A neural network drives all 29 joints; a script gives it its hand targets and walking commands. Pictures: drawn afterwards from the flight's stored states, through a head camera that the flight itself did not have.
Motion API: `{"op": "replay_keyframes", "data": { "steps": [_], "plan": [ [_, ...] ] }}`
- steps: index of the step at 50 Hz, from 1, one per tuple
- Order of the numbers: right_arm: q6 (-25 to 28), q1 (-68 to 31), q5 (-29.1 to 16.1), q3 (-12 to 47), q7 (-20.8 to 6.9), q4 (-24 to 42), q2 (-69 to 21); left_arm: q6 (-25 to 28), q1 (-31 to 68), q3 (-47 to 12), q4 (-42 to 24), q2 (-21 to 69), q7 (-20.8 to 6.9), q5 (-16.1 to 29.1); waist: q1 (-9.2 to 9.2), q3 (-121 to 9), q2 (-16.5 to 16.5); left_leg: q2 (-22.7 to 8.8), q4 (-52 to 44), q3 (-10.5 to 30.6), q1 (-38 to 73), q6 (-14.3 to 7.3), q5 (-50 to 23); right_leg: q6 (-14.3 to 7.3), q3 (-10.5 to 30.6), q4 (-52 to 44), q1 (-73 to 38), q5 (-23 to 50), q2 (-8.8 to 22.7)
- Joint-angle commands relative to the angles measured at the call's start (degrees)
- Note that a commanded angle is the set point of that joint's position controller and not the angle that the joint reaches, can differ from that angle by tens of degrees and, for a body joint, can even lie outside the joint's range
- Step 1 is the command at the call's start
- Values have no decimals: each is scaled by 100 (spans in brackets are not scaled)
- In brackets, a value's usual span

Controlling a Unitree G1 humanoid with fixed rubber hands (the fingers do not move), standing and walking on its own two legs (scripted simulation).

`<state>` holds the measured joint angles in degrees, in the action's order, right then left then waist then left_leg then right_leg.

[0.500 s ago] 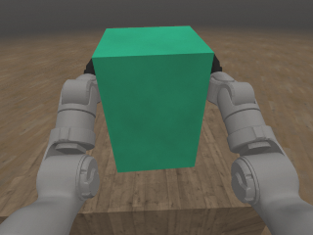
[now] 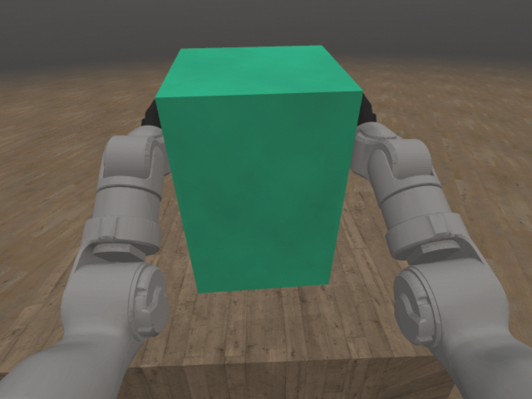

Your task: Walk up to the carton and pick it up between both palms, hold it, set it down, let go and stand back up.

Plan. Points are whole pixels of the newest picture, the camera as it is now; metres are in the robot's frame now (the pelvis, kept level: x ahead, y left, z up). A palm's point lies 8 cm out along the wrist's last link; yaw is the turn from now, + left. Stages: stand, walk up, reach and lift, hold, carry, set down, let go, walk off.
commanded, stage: hold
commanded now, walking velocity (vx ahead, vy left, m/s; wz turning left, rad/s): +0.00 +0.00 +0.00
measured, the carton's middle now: (258, 172) +0.36 +0.02 +0.27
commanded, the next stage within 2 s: none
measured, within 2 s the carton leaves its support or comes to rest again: neither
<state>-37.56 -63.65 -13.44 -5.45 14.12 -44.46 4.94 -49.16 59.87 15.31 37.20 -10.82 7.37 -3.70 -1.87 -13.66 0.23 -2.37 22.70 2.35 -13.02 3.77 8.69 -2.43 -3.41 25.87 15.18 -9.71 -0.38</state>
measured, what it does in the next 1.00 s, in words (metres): stands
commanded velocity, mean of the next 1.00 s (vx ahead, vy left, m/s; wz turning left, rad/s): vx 0.00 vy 0.00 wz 0.00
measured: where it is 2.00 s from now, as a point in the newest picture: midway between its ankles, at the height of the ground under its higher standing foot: outside the picture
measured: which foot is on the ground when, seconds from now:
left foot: down 0.00-1.00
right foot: down 0.00-1.00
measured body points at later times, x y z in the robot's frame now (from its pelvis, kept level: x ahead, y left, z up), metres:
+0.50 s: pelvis +0.00 +0.00 +0.00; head -0.08 +0.00 +0.44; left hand +0.40 +0.17 +0.29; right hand +0.40 -0.12 +0.29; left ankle +0.04 +0.16 -0.74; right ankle +0.05 -0.09 -0.74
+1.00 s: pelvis +0.00 +0.00 +0.00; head -0.10 +0.00 +0.44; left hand +0.39 +0.17 +0.31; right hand +0.39 -0.12 +0.31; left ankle +0.04 +0.16 -0.74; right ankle +0.05 -0.09 -0.74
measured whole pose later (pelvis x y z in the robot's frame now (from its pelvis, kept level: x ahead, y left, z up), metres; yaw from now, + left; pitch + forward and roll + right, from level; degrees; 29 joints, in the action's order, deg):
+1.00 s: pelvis +0.00 +0.00 +0.00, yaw +0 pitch -1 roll +1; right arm -38.0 -64.3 -13.9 -6.7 14.2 -45.6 5.2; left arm -48.8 61.1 15.6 38.8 -10.7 7.9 -3.3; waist -1.9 -13.4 0.2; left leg -2.3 22.7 2.4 -13.7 3.8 8.4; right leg -2.4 -3.4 25.9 15.8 -9.5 -0.4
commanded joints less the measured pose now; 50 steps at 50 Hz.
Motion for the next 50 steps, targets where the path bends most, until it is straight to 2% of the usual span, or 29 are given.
{"op": "replay_keyframes", "data": {
  "steps": [1, 6, 7, 10, 11, 16, 18, 20, 23, 25, 29, 30, 31, 36, 41, 46, 47, 48, 50],
  "plan": [
    [61, -5861, -1380, 1109, -669, 996, -3597, 735, 6213, -1543, -1335, 3970, -999, 1131, -503, -1815, 323, 597, -292, -25, -225, -177, 267, 553, 452, -1093, -1473, 286, -188],
    [106, -5885, -1301, 1072, -743, 701, -3582, 793, 6268, -1342, -1139, 3827, -1037, 1017, -447, -1742, 294, 592, -295, -48, -332, -214, 443, 531, 540, -1109, -1451, -131, -158],
    [129, -6018, -1307, 1103, -757, 772, -3622, 788, 6265, -1312, -1121, 3815, -1037, 995, -381, -1811, 216, 577, -313, -54, -348, -223, 408, 530, 530, -1104, -1529, -145, -165],
    [145, -5966, -1267, 1078, -773, 731, -3592, 843, 6323, -1326, -1193, 3781, -1011, 1017, -407, -1880, 257, 603, -288, -69, -353, -222, 434, 547, 562, -1105, -1474, -185, -140],
    [176, -6102, -1308, 1143, -789, 835, -3639, 856, 6395, -1334, -1229, 3788, -995, 1023, -347, -2027, 248, 604, -273, -72, -358, -235, 370, 554, 569, -1080, -1523, -154, -143],
    [247, -6201, -1427, 1388, -753, 1303, -3756, 902, 6400, -1691, -1618, 3949, -917, 1290, -354, -2541, 302, 585, -256, -37, -197, -194, 44, 599, 482, -957, -1755, 489, -171],
    [229, -6134, -1540, 1582, -719, 1634, -3829, 914, 6435, -1987, -2060, 4066, -849, 1502, -426, -2885, 366, 587, -206, -7, -57, -147, -215, 632, 429, -842, -1908, 1080, -208],
    [218, -6098, -1642, 1744, -677, 1992, -3894, 892, 6224, -2072, -2248, 4126, -807, 1556, -375, -3065, 330, 597, -148, 17, 5, -155, -485, 665, 420, -757, -2046, 1567, -231],
    [164, -5907, -1792, 1864, -608, 2274, -3921, 859, 6188, -2303, -2664, 4250, -784, 1686, -474, -3328, 478, 606, -57, 71, 239, -93, -866, 681, 366, -643, -2227, 2219, -289],
    [132, -5842, -1831, 1827, -566, 2391, -3857, 811, 6080, -2395, -2688, 4345, -791, 1727, -555, -3255, 559, 612, -18, 92, 291, -45, -979, 694, 354, -658, -2223, 2347, -292],
    [84, -5735, -1817, 1724, -522, 2280, -3813, 747, 6012, -2307, -2550, 4330, -820, 1694, -543, -2986, 495, 616, -27, 88, 270, -48, -823, 665, 383, -753, -2046, 2128, -294],
    [67, -5742, -1775, 1629, -526, 2128, -3762, 752, 6159, -2311, -2540, 4341, -830, 1688, -606, -2822, 604, 612, -72, 100, 216, -18, -699, 665, 357, -791, -1928, 1943, -283],
    [58, -5682, -1804, 1649, -531, 2086, -3780, 738, 6103, -2272, -2538, 4315, -832, 1656, -585, -2824, 571, 602, -65, 84, 254, -27, -710, 653, 353, -797, -1937, 1908, -291],
    [53, -5893, -1635, 1397, -574, 1691, -3663, 715, 6134, -1865, -1903, 4139, -883, 1438, -490, -2345, 441, 608, -175, 53, 7, -110, -200, 614, 421, -991, -1662, 1074, -234],
    [38, -5823, -1423, 1025, -659, 958, -3526, 710, 6190, -1502, -1271, 4000, -994, 1122, -518, -1826, 447, 579, -290, -6, -228, -141, 269, 518, 464, -1101, -1457, 270, -192],
    [79, -5954, -1270, 946, -733, 631, -3457, 739, 6108, -1116, -817, 3738, -1058, 862, -381, -1625, 206, 596, -282, -54, -408, -229, 536, 516, 594, -1186, -1406, -381, -143],
    [98, -5997, -1304, 1042, -753, 726, -3525, 769, 6119, -1075, -872, 3680, -1052, 862, -312, -1768, 151, 601, -241, -70, -374, -258, 426, 527, 617, -1179, -1459, -297, -134],
    [103, -5987, -1304, 1041, -756, 667, -3498, 788, 6149, -1099, -909, 3675, -1050, 880, -343, -1829, 222, 595, -258, -77, -393, -236, 476, 538, 642, -1185, -1494, -407, -114],
    [130, -6101, -1311, 1070, -781, 705, -3561, 848, 6327, -1146, -991, 3704, -1012, 973, -286, -1921, 215, 595, -257, -74, -424, -231, 446, 537, 611, -1140, -1481, -373, -135]
  ]
}}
